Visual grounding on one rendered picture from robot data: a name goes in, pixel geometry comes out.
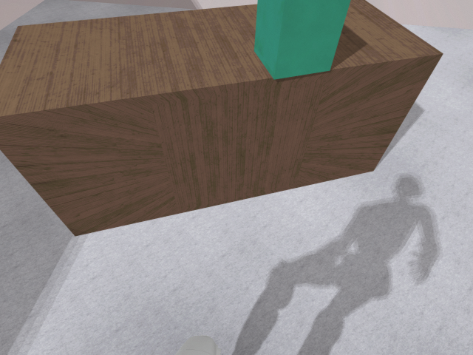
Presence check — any carton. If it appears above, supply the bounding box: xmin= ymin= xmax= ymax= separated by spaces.
xmin=254 ymin=0 xmax=351 ymax=80

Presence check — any left robot thigh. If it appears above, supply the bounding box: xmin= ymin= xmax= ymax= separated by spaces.
xmin=175 ymin=336 xmax=221 ymax=355

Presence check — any pedestal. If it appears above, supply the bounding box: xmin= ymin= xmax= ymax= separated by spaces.
xmin=0 ymin=0 xmax=443 ymax=236

